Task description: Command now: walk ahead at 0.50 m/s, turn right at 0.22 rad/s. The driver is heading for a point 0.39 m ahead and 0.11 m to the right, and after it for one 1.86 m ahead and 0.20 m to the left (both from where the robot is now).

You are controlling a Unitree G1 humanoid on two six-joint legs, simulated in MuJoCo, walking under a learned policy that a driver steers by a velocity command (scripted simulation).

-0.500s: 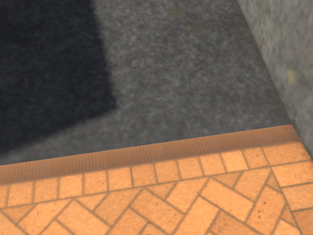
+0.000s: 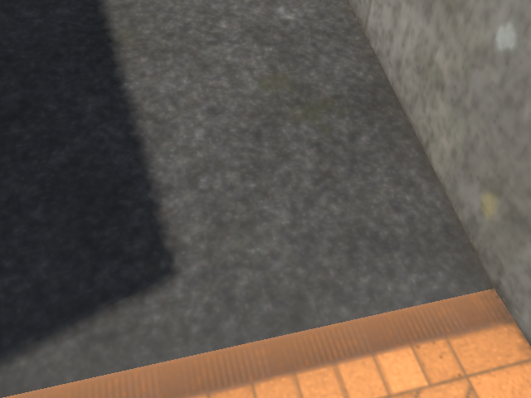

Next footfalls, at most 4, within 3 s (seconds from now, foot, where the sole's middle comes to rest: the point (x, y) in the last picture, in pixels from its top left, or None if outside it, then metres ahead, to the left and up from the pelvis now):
0.26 right None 0.32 -0.15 -0.79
0.76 left None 0.48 0.05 -0.79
1.20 right None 0.48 -0.18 -0.79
1.54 left None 0.38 0.06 -0.79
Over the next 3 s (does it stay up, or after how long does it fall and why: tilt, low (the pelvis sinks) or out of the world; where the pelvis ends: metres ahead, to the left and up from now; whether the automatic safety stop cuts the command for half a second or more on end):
stays up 0.45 -0.07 -0.02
